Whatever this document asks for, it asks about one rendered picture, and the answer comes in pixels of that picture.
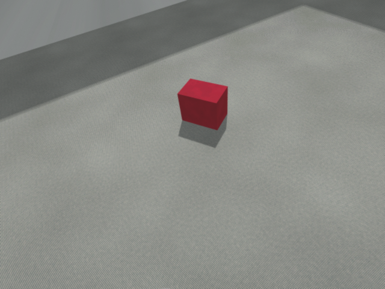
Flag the carton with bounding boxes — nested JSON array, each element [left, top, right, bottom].
[[177, 79, 228, 130]]

